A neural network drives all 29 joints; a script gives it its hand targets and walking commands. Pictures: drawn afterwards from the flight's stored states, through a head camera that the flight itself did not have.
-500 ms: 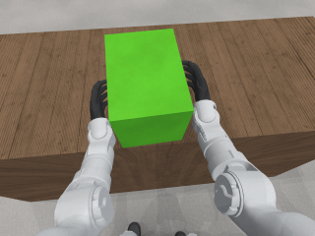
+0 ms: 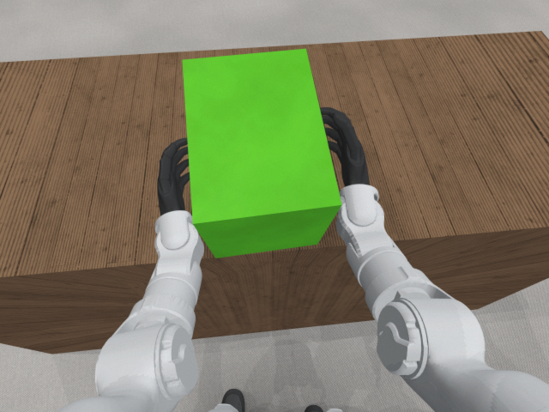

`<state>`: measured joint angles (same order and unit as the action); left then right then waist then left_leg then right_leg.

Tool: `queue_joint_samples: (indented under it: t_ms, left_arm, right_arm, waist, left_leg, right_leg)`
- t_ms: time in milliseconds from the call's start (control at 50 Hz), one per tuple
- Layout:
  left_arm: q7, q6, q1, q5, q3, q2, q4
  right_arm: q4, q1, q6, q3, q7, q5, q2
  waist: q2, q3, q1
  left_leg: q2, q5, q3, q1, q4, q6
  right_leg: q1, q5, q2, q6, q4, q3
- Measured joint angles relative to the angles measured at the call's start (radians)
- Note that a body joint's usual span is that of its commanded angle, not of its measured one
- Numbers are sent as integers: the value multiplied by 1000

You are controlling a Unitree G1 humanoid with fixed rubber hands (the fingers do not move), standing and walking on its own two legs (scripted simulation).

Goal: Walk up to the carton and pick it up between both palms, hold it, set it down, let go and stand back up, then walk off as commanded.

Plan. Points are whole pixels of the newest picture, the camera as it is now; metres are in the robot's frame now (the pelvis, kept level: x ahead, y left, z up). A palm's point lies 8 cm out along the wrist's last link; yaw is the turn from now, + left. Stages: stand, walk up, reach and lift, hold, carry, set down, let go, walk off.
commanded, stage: reach and lift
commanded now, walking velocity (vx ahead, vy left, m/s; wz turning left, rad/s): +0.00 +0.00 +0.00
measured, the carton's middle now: (257, 162) +0.45 +0.06 +0.06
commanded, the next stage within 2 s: none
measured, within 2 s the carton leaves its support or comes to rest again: neither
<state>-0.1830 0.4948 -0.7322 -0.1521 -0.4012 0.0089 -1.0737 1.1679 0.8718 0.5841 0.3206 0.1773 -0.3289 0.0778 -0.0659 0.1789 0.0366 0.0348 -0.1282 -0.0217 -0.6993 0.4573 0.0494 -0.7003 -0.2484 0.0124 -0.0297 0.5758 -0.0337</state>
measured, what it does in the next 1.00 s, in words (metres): stands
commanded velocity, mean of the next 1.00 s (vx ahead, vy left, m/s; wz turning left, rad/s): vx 0.00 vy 0.00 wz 0.00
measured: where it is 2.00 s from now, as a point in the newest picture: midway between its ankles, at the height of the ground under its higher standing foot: outside the picture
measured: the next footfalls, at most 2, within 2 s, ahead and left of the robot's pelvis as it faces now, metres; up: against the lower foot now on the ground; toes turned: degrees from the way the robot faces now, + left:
none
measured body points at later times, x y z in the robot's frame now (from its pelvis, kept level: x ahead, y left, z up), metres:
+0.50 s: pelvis +0.00 +0.00 +0.00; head +0.09 +0.00 +0.44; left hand +0.41 +0.18 +0.03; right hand +0.45 -0.08 +0.07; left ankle +0.03 +0.15 -0.73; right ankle +0.00 -0.10 -0.73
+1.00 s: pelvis -0.01 +0.00 +0.00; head +0.01 -0.01 +0.45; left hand +0.37 +0.19 +0.07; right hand +0.41 -0.07 +0.12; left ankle +0.03 +0.15 -0.73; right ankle +0.00 -0.10 -0.73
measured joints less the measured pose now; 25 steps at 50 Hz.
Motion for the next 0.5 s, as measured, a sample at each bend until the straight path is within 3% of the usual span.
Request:
queue_joint_samples:
  t_ms: [280,500]
  left_arm:
    - [5,5,2,21,0,-5,-3]
    - [11,-4,26,103,24,-8,-3]
  right_arm:
    - [12,-1,11,-9,-2,34,-1]
    - [12,-5,-28,-111,2,114,-19]
  waist:
    - [0,1,0]
    - [15,7,0]
  left_leg:
    - [2,0,0,0,0,0]
    - [7,-1,0,0,4,0]
  right_leg:
    - [0,0,-2,-2,0,0]
    - [0,1,-8,-5,0,0]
